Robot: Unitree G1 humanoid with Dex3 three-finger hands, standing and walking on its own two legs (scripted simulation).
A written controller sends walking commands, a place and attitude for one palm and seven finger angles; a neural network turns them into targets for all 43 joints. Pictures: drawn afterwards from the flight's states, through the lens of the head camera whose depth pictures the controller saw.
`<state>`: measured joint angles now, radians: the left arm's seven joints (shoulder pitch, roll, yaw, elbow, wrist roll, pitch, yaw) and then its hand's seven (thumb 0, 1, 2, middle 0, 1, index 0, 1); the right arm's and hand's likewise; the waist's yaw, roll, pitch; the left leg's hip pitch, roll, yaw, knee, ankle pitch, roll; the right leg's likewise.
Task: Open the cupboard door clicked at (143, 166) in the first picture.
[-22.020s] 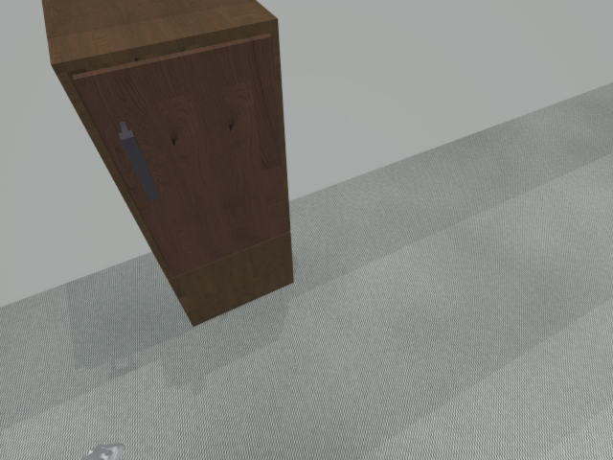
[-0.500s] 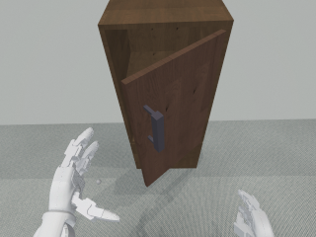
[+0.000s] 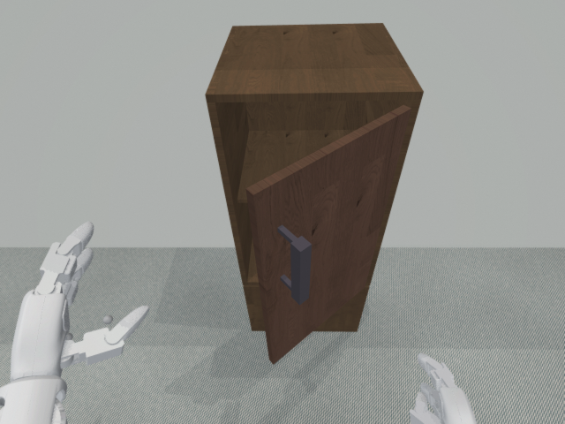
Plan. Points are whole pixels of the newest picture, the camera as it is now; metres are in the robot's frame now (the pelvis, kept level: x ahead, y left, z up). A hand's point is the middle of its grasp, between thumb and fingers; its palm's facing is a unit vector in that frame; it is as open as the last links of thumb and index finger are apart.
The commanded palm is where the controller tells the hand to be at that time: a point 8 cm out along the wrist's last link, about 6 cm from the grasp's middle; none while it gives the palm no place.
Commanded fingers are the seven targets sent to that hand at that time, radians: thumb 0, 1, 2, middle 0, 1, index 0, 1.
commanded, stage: draw the hand back to the body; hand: left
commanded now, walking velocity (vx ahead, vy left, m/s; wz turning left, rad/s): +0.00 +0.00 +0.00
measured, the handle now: (292, 265) +0.38 +0.03 +0.00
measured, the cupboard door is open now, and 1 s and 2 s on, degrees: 41 41 41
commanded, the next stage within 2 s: step back with the hand held close in 0.58 s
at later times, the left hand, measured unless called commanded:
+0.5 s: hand (71, 306) +0.19 +0.25 +0.16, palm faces +0.45 -0.80 -0.41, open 7.5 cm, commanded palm +0.14 +0.29 +0.17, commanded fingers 0.00 0.90 0.90 -0.20 -0.30 -0.20 -0.30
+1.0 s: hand (68, 313) +0.18 +0.25 +0.16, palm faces +0.35 -0.78 -0.52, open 7.4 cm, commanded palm +0.12 +0.29 +0.18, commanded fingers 0.00 0.90 0.90 -0.20 -0.30 -0.20 -0.30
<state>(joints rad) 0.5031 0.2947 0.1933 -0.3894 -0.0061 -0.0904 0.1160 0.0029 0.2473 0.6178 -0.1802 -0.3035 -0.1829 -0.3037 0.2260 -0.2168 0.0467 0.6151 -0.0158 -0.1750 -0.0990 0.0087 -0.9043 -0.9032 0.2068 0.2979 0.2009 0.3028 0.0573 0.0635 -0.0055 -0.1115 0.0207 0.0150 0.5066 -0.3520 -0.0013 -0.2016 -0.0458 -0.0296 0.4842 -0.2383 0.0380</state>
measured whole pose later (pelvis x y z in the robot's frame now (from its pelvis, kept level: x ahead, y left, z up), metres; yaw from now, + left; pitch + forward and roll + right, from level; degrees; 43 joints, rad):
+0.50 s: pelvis +0.00 -0.01 +0.01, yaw -1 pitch -4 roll -1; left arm 0.47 0.31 0.32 -0.38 -0.02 -0.11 0.11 0.02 0.87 0.89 -0.20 -0.30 -0.21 -0.30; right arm 0.20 -0.22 0.02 0.66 -0.02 -0.16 -0.09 0.01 -0.90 -0.90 0.21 0.30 0.20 0.30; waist 0.07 0.06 0.03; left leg -0.03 0.03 0.02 0.40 -0.30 -0.01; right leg -0.12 -0.03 -0.03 0.38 -0.18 0.03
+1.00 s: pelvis -0.03 +0.00 +0.01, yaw -2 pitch +0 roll +0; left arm 0.54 0.38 0.39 -0.44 -0.03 -0.18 0.11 0.02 0.89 0.89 -0.21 -0.30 -0.21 -0.30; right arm 0.16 -0.25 -0.01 0.58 -0.01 -0.07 -0.09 0.01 -0.91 -0.90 0.21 0.30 0.20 0.30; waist 0.01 0.04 0.03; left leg -0.18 0.03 0.04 0.45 -0.27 0.00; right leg -0.26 -0.04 0.00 0.40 -0.13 0.04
